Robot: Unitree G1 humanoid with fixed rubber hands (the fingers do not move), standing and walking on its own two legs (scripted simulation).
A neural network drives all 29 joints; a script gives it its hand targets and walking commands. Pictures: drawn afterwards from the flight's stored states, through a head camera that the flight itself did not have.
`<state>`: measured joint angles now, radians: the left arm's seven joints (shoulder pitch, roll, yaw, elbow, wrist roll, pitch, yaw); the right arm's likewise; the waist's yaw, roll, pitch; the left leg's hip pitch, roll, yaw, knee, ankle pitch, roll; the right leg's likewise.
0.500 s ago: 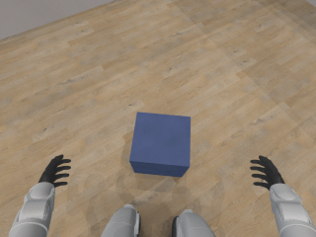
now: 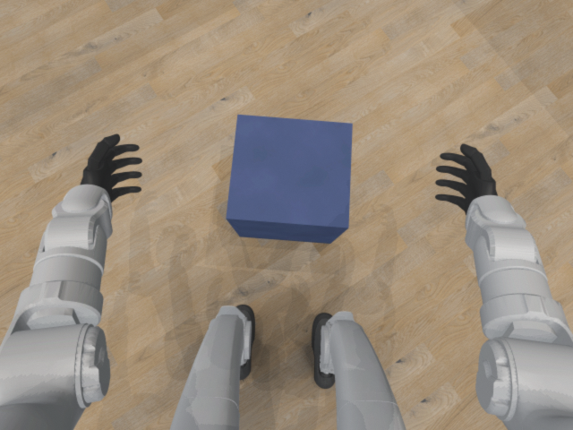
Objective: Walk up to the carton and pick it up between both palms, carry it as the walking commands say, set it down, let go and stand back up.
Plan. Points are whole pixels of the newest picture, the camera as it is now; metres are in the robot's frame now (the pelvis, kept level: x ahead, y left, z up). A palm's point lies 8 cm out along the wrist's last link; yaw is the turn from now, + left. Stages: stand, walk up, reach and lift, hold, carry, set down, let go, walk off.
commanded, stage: reach and lift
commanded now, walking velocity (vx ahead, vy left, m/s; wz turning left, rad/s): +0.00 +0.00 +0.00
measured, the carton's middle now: (289, 186) +0.55 +0.00 -0.55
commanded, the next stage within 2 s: none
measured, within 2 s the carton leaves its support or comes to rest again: neither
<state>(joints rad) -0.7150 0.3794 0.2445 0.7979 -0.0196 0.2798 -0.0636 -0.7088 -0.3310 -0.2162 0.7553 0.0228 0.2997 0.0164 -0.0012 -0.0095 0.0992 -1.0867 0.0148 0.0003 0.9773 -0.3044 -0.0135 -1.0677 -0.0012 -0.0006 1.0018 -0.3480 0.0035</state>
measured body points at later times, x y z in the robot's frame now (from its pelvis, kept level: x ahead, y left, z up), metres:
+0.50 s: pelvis +0.00 +0.00 -0.03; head +0.31 +0.00 +0.30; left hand +0.54 +0.24 -0.12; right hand +0.53 -0.23 -0.12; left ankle +0.08 +0.13 -0.66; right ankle +0.06 -0.12 -0.66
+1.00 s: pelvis +0.00 +0.00 -0.09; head +0.34 +0.01 +0.20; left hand +0.56 +0.23 -0.21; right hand +0.56 -0.22 -0.21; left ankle +0.08 +0.13 -0.66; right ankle +0.06 -0.12 -0.66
